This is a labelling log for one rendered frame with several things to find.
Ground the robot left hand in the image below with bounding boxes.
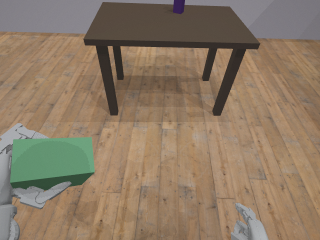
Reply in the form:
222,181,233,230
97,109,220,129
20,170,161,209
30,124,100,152
0,123,72,210

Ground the robot right hand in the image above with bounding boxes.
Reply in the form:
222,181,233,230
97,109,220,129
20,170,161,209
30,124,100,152
231,202,269,240

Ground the table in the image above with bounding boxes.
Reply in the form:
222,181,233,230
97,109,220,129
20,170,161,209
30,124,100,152
83,2,260,116

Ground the robot left forearm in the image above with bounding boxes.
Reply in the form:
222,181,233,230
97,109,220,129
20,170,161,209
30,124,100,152
0,204,20,240

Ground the sponge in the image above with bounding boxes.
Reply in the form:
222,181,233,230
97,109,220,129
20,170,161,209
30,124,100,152
10,137,95,191

